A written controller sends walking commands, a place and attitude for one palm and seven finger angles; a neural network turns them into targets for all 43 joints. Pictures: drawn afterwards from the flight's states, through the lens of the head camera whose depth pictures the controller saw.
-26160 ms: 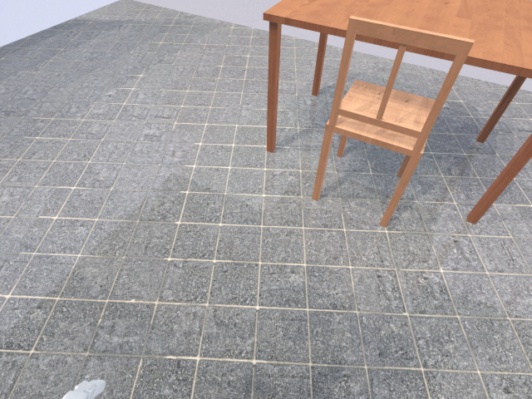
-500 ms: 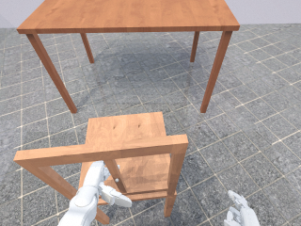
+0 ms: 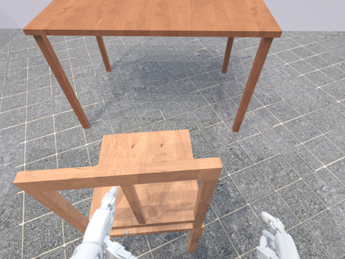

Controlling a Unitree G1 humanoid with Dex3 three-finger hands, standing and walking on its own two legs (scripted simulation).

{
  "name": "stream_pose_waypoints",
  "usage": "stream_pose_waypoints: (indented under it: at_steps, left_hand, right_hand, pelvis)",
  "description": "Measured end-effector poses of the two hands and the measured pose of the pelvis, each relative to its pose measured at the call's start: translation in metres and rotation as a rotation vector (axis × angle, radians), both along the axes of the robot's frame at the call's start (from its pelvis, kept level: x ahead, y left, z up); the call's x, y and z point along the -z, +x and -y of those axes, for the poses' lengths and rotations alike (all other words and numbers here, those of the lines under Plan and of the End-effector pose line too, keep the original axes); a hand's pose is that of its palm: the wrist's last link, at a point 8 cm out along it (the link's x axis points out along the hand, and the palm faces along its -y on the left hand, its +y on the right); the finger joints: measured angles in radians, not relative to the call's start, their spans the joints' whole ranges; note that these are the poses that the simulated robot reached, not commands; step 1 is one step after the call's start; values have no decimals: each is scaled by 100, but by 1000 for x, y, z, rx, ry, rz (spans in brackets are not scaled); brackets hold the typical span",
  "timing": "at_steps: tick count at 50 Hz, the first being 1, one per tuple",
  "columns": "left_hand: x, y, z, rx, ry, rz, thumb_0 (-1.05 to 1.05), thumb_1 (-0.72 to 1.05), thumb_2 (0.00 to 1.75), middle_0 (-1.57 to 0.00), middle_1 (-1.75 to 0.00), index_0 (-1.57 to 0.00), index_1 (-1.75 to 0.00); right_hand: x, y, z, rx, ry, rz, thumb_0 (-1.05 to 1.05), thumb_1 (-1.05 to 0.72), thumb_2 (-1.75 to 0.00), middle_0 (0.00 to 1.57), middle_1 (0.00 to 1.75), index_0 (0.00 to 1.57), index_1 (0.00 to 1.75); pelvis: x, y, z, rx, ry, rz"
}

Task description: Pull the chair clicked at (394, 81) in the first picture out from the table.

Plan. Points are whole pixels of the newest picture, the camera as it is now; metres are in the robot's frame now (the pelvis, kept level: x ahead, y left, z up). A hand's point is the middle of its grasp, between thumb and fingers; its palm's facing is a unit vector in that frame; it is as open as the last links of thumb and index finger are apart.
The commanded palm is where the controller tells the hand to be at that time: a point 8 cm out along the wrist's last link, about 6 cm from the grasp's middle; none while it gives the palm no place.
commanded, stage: draw the fingers out of the gap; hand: left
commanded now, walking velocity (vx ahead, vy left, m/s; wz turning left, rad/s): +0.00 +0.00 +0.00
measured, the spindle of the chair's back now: (135, 204) +0.26 +0.10 -0.04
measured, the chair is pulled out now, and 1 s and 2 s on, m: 0.57 0.57 0.57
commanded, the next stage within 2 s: draw the hand back to the body in 0.52 s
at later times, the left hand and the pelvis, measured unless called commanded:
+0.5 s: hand out of the picture +0.13 +0.10 -0.02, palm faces -0.08 -0.99 -0.11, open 17.5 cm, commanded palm +0.10 +0.15 +0.00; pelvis -0.01 +0.00 -0.01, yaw +1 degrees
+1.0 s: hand out of the picture +0.14 +0.13 +0.06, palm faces +0.02 -1.00 -0.05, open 17.5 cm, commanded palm +0.09 +0.20 +0.07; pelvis -0.02 +0.00 -0.04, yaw +0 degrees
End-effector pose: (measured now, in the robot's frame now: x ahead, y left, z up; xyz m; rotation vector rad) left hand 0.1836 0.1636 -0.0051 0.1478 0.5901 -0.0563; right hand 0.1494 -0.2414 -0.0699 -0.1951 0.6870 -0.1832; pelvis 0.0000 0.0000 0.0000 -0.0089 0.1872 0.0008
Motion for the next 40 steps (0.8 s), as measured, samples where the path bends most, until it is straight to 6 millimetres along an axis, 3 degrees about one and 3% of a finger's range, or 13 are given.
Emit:
stream_pose_waypoints:
  at_steps: [5, 33, 40]
  left_hand:
    - [-1, -20, 4, 1, -6, -4, -2, -54, 20, 0, 0, 0, 0]
    - [-8, -88, 10, -26, -18, -23, -2, -54, 20, 0, 0, 0, 0]
    - [-34, -79, -6, -152, -126, 260, -2, -54, 20, -1, 0, -1, 0]
  right_hand:
    - [2, 3, -3, -10, -6, 18, 1, -90, -90, 20, 30, 20, 30]
    - [0, 16, -10, 3, 11, 118, 1, -90, -90, 20, 30, 20, 30]
    - [11, 16, -11, -11, 12, 117, 1, -90, -90, 20, 30, 20, 30]
  pelvis:
    - [4, -2, -1, -9, -2, -3]
    - [18, -10, 1, -11, -7, -14]
    - [27, -15, 2, -16, -14, -34]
